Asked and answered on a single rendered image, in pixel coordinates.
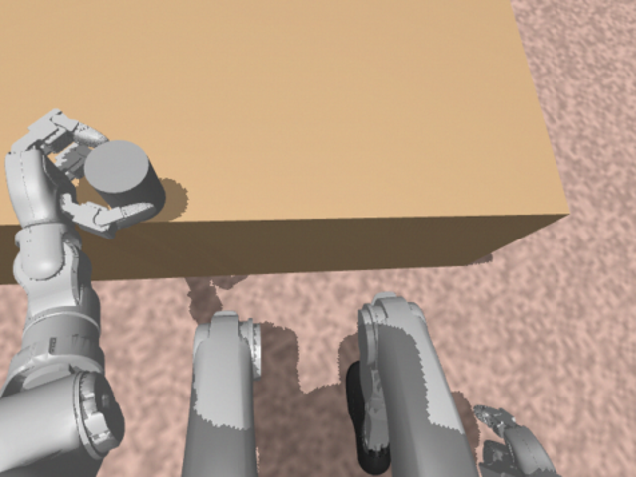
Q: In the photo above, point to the right robot foot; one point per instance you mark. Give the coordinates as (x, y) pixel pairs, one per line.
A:
(372, 462)

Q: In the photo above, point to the can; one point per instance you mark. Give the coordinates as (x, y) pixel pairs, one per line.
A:
(122, 174)

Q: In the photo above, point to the left robot hand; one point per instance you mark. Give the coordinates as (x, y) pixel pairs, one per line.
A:
(41, 191)

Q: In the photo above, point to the right robot hand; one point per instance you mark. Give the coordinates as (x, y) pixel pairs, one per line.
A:
(522, 456)

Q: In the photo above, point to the left robot arm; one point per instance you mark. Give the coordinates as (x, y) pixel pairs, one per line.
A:
(58, 413)

